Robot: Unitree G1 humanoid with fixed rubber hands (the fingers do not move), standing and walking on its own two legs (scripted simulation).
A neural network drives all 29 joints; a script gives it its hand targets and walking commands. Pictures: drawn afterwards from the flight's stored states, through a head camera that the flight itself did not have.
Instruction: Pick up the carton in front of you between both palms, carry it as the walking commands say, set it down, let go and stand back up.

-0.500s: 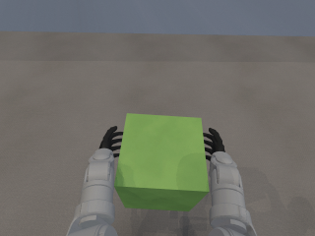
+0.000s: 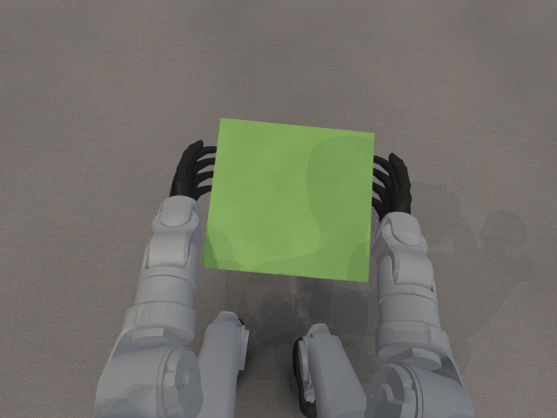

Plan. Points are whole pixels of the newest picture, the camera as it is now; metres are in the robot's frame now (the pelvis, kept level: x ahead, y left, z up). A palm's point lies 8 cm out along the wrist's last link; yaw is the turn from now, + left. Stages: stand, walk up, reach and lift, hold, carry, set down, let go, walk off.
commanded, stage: set down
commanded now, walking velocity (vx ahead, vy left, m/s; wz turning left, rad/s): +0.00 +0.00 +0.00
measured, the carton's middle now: (286, 212) +0.42 +0.00 -0.15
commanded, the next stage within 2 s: none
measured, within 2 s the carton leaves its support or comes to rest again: rests again in 1.66 s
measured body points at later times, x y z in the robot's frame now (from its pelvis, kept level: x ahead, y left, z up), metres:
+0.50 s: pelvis -0.02 +0.01 -0.13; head +0.26 +0.03 +0.22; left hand +0.47 +0.15 -0.25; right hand +0.45 -0.15 -0.23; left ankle +0.09 +0.11 -0.61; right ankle +0.05 -0.12 -0.61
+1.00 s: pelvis -0.04 +0.00 -0.24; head +0.30 +0.02 +0.05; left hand +0.49 +0.15 -0.40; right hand +0.47 -0.15 -0.39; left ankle +0.09 +0.11 -0.61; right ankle +0.05 -0.12 -0.61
